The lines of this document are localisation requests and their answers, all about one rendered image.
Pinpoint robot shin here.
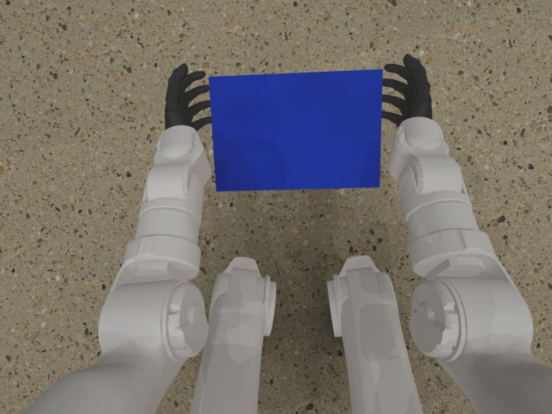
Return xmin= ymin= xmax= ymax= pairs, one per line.
xmin=338 ymin=255 xmax=399 ymax=316
xmin=209 ymin=257 xmax=262 ymax=318

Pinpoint robot left shin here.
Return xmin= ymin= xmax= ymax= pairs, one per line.
xmin=209 ymin=257 xmax=262 ymax=318

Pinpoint robot left hand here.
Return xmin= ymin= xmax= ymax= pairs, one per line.
xmin=165 ymin=63 xmax=211 ymax=131

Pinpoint robot left upper arm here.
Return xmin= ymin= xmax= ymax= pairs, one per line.
xmin=21 ymin=279 xmax=209 ymax=414

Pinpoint robot left forearm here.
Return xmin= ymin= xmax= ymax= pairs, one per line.
xmin=98 ymin=125 xmax=211 ymax=349

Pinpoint robot right forearm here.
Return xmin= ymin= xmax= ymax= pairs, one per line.
xmin=387 ymin=116 xmax=533 ymax=338

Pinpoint robot right hand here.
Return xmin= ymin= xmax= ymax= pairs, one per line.
xmin=381 ymin=54 xmax=432 ymax=126

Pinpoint carton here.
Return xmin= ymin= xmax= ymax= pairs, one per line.
xmin=209 ymin=69 xmax=383 ymax=191

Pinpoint robot right upper arm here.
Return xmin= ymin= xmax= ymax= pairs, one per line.
xmin=409 ymin=276 xmax=552 ymax=414

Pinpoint robot right shin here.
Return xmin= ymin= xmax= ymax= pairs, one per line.
xmin=338 ymin=255 xmax=399 ymax=316

